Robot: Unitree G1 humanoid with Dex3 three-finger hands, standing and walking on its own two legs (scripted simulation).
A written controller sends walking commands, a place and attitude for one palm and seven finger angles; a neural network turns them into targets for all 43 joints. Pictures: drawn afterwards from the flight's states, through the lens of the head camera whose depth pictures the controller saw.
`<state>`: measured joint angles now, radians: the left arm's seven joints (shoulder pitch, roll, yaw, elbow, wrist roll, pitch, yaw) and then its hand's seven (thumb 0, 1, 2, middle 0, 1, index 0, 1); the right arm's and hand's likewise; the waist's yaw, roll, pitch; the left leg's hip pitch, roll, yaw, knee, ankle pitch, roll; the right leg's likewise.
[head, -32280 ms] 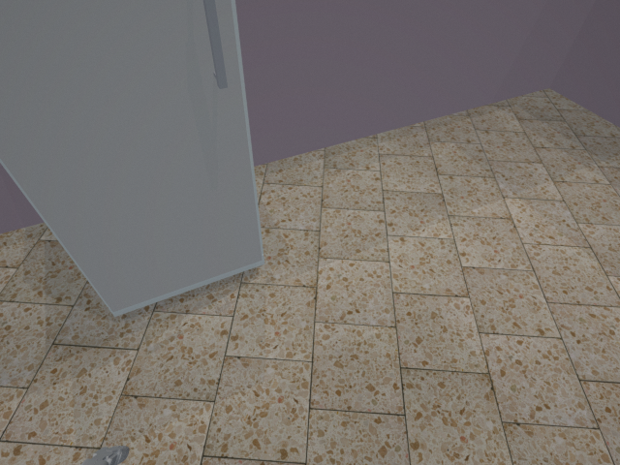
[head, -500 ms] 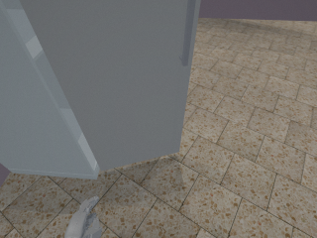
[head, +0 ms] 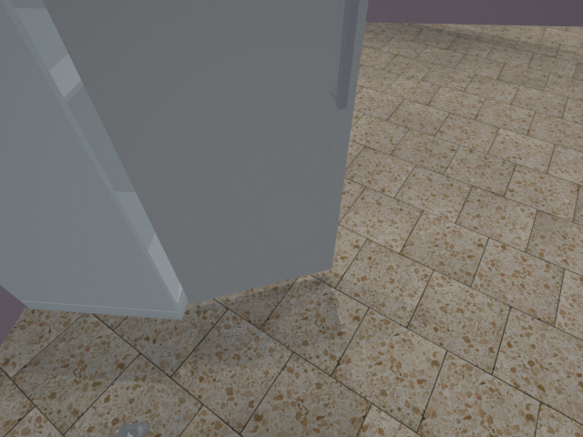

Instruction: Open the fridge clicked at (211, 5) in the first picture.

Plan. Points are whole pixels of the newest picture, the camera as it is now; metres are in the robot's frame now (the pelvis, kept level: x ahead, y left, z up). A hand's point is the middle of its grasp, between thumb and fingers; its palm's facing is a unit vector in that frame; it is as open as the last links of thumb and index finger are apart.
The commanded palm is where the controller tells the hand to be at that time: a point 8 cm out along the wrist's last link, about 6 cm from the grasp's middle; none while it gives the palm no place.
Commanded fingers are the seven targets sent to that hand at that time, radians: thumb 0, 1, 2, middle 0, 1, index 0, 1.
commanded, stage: let the arm hang, fingers relaxed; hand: right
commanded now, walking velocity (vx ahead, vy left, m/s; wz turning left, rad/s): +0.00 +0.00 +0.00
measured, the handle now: (345, 24) +0.76 -0.03 +0.22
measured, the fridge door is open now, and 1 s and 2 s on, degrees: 70 70 70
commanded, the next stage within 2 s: look to check the result in 0.80 s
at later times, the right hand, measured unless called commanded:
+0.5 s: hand out of the picture +0.01 -0.21 -0.17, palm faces -0.01 +0.97 -0.24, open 7.4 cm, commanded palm none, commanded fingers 0.00 -0.90 -0.90 0.20 0.30 0.20 0.30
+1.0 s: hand out of the picture +0.03 -0.21 -0.17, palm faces -0.02 +0.98 -0.22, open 7.4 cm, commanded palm none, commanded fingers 0.00 -0.90 -0.90 0.20 0.30 0.20 0.30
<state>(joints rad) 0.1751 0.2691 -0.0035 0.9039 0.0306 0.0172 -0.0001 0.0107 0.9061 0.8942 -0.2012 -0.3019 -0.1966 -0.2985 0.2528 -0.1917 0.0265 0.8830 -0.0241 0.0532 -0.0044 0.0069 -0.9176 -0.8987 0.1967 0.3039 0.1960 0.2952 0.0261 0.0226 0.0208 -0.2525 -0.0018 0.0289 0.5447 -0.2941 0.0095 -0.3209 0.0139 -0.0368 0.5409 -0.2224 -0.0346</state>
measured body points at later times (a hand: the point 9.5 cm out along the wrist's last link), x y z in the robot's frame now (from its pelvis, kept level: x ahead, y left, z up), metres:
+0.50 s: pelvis +0.00 -0.01 +0.01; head +0.01 -0.01 +0.46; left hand +0.01 +0.22 -0.15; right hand +0.01 -0.26 -0.15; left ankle +0.00 +0.11 -0.73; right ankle +0.04 -0.10 -0.73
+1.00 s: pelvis +0.01 -0.01 +0.01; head +0.03 -0.02 +0.46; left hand +0.04 +0.24 -0.14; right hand +0.04 -0.26 -0.15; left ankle +0.00 +0.11 -0.73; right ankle +0.04 -0.10 -0.73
